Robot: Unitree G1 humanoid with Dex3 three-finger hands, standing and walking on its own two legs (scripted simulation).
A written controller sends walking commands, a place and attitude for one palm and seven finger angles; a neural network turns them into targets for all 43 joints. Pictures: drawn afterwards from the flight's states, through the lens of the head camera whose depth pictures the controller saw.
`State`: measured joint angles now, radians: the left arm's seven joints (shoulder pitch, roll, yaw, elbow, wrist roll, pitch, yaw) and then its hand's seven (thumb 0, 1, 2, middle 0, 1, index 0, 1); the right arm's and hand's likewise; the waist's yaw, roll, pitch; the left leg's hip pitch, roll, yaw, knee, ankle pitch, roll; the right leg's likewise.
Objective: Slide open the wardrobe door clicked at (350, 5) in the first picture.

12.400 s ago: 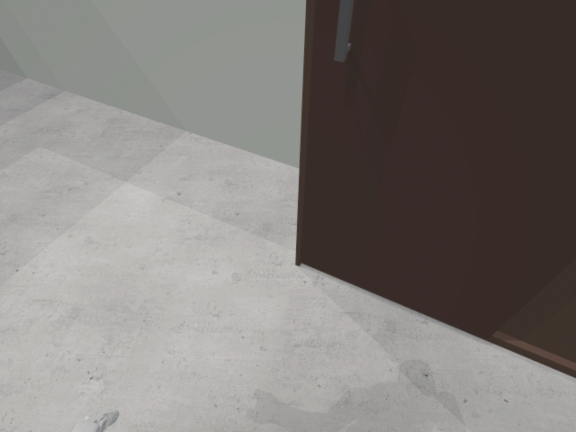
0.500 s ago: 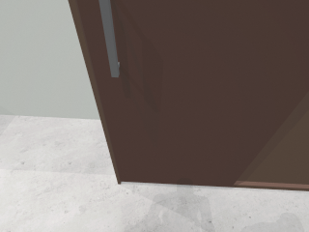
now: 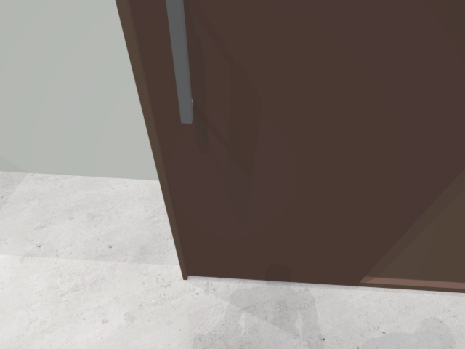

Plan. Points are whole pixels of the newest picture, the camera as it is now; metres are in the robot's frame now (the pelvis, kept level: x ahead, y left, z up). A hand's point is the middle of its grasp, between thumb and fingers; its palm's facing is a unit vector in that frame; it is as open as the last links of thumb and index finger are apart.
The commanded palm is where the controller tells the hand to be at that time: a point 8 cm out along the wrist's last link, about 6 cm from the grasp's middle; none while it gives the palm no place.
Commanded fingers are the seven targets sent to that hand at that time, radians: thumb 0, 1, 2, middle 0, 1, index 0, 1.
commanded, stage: come to a stop and stand still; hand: left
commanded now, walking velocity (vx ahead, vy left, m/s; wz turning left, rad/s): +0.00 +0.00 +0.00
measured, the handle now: (183, 58) +0.51 +0.13 +0.26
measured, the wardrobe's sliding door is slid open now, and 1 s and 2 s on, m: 0.00 0.00 0.00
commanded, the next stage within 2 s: look again from close up in 0.38 s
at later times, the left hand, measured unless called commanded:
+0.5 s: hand out of the picture +0.04 +0.19 -0.17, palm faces -0.02 -0.98 -0.21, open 7.4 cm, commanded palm none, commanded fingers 0.00 0.90 0.90 -0.20 -0.30 -0.20 -0.30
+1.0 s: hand out of the picture +0.04 +0.18 -0.17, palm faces -0.01 -0.98 -0.19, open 7.4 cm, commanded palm none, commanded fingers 0.00 0.90 0.90 -0.20 -0.30 -0.20 -0.30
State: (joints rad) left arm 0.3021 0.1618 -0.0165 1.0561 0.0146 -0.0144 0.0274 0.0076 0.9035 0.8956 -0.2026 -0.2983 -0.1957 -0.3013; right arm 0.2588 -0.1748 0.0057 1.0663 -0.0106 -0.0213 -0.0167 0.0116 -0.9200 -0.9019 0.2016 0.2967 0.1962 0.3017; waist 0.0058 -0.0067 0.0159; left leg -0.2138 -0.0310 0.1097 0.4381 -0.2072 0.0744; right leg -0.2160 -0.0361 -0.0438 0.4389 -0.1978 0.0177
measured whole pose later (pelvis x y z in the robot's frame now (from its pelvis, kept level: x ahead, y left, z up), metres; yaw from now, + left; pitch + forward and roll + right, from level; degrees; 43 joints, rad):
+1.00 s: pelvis +0.03 +0.00 +0.00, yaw -1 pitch -2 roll +0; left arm 0.27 0.18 -0.02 1.10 0.01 -0.01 0.03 0.01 0.90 0.90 -0.20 -0.30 -0.20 -0.30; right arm 0.24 -0.18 0.01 1.14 -0.01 -0.03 -0.02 0.01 -0.91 -0.90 0.20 0.30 0.20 0.30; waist 0.00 -0.02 0.04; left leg -0.13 -0.04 0.12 0.37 -0.21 0.07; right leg -0.14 -0.04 -0.03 0.38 -0.21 0.03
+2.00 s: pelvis +0.03 -0.01 +0.01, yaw -1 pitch -2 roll +0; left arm 0.27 0.19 -0.02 1.11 0.01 -0.02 0.03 0.01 0.90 0.90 -0.20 -0.30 -0.20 -0.30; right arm 0.24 -0.18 0.01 1.15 -0.01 -0.03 -0.02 0.01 -0.91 -0.90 0.20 0.30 0.20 0.30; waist 0.00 -0.02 0.03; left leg -0.12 -0.02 0.12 0.36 -0.21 0.05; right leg -0.14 -0.02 -0.03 0.38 -0.21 0.00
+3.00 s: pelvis +0.01 -0.05 -0.04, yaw +2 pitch +5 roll +0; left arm 0.50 0.25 0.25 0.08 -0.32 -0.34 -0.36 0.01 0.56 0.75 -0.23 -0.52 -0.23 -0.52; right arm 0.18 -0.28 -0.04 0.51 0.04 -0.25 -0.05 0.01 -0.91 -0.90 0.20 0.30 0.20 0.30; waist 0.04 -0.02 -0.07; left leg -0.52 0.03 0.04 0.84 -0.40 0.01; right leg -0.50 0.00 -0.11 0.83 -0.41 -0.05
